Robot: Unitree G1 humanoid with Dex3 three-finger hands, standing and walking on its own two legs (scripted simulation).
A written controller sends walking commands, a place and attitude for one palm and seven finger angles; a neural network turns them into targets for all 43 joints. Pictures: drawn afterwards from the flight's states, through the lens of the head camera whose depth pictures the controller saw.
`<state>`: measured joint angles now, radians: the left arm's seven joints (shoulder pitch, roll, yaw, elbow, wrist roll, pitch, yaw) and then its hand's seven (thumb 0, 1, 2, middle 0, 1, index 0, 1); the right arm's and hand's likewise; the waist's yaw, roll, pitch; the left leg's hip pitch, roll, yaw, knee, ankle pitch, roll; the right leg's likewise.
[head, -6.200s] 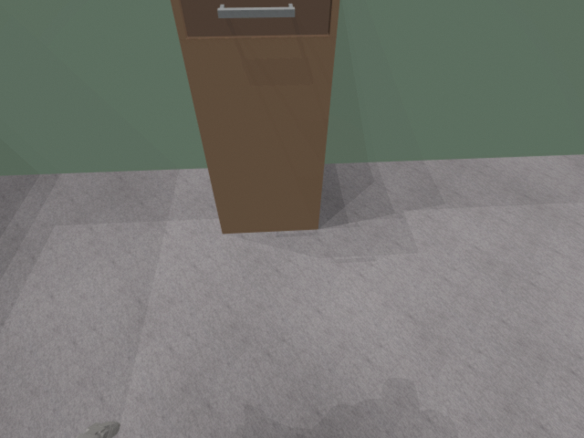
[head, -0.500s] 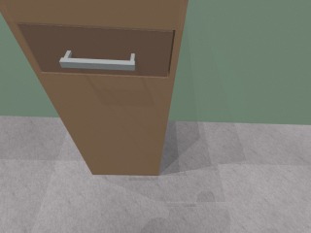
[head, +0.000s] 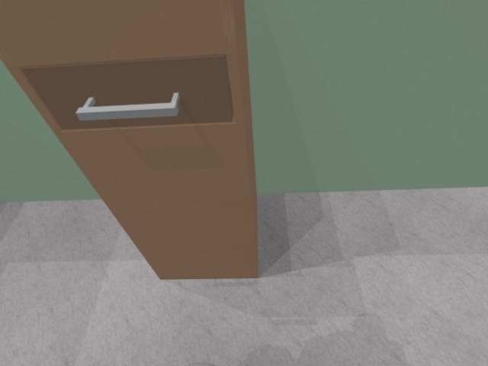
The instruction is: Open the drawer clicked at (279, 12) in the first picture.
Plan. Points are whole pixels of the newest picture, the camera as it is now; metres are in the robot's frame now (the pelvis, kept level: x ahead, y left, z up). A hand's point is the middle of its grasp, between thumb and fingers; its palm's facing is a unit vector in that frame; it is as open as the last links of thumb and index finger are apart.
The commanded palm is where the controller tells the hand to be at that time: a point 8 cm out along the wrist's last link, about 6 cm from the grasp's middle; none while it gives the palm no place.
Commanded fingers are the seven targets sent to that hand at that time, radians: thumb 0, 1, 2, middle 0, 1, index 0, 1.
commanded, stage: come to a stop and stand still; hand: left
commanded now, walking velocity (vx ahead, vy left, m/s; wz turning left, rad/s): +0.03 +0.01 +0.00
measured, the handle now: (130, 105) +0.54 +0.27 +0.15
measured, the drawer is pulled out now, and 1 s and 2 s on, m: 0.00 0.00 0.00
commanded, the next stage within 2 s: look again from close up in 0.54 s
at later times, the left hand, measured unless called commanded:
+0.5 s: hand out of the picture -0.01 +0.23 -0.18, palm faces +0.04 -0.98 -0.20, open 7.4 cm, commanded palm none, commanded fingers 0.00 0.90 0.90 -0.20 -0.30 -0.20 -0.30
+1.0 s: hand out of the picture +0.01 +0.24 -0.18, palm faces +0.00 -0.97 -0.24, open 7.4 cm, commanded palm none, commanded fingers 0.00 0.90 0.90 -0.20 -0.30 -0.20 -0.30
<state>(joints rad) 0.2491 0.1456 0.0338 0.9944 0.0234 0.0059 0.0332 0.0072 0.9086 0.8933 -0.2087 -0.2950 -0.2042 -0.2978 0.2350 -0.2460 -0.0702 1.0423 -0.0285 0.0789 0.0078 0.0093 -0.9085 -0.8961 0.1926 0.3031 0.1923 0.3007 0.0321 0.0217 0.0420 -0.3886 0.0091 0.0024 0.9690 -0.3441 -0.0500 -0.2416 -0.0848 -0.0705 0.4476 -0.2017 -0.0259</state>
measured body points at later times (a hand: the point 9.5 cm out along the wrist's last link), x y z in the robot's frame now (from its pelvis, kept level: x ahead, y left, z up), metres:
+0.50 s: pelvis -0.01 +0.05 -0.01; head +0.01 +0.05 +0.44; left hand -0.01 +0.28 -0.16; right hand +0.02 -0.18 -0.17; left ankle -0.04 +0.18 -0.75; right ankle -0.01 -0.07 -0.75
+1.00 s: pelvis -0.01 +0.06 -0.01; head +0.00 +0.03 +0.44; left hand +0.01 +0.29 -0.16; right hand -0.01 -0.15 -0.18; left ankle -0.04 +0.18 -0.75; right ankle -0.01 -0.07 -0.75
